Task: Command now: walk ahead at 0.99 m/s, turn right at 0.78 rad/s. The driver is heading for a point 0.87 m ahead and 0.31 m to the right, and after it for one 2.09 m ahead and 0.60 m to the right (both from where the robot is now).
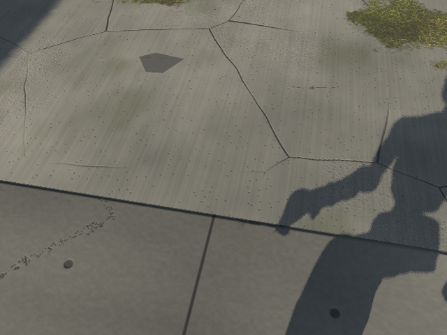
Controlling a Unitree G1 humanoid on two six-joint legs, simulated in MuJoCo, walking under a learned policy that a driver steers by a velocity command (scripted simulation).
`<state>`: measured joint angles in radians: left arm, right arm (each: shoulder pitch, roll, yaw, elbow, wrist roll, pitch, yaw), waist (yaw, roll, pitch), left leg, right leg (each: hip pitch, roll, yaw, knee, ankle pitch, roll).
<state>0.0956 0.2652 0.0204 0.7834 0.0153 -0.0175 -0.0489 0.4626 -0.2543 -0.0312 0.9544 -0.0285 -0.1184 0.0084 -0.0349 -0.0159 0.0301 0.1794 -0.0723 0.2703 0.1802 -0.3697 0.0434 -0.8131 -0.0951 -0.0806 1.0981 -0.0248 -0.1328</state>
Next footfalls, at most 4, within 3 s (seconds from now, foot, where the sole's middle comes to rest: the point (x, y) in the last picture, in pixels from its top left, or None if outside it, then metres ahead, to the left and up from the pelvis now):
0.10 right None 0.17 -0.05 -0.76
0.38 left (204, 267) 0.65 0.07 -0.65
0.86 right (303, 294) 0.55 -0.20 -0.65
1.24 left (259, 227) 0.78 -0.10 -0.65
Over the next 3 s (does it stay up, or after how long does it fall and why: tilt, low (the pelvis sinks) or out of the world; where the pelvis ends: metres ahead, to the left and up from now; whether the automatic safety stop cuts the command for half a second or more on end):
stays up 1.76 -0.78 0.08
